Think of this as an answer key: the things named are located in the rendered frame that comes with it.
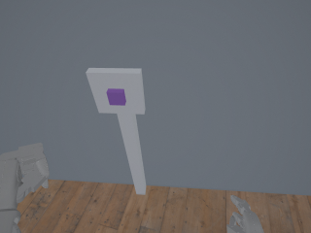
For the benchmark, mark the robot left hand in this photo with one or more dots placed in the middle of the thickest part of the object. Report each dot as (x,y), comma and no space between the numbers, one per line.
(33,165)

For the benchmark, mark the left robot forearm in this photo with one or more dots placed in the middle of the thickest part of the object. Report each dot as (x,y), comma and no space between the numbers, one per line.
(9,218)

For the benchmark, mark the panel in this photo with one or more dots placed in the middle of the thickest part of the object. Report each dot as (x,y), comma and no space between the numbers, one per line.
(131,81)

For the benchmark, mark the robot right hand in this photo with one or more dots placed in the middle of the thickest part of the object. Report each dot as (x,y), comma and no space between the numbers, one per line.
(249,221)

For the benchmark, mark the button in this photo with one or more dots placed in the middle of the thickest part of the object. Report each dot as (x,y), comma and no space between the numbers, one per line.
(116,96)

